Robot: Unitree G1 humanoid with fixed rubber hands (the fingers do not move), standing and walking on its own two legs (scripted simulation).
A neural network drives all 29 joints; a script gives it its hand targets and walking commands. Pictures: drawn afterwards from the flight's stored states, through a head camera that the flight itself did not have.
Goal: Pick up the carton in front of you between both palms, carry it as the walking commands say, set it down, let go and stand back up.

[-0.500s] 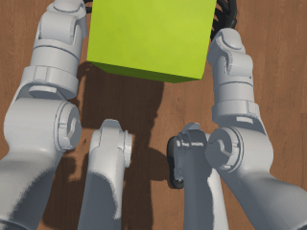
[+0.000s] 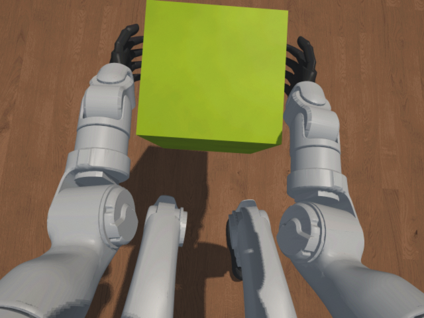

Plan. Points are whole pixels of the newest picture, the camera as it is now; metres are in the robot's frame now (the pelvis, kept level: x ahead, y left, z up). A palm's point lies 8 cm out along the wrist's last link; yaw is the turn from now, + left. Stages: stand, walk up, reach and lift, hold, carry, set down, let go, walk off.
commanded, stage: reach and lift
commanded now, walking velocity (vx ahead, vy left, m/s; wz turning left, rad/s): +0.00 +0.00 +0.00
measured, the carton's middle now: (211, 95) +0.50 +0.02 -0.11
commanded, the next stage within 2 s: none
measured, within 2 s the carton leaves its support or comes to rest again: neither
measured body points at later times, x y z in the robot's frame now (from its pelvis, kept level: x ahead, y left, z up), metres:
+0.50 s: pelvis +0.06 +0.00 +0.14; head +0.21 +0.02 +0.57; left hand +0.46 +0.16 +0.09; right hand +0.46 -0.14 +0.10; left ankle +0.11 +0.13 -0.49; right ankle +0.11 -0.13 -0.49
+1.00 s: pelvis +0.10 +0.00 +0.25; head +0.10 +0.00 +0.70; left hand +0.41 +0.16 +0.24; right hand +0.42 -0.15 +0.25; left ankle +0.11 +0.13 -0.49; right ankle +0.11 -0.13 -0.49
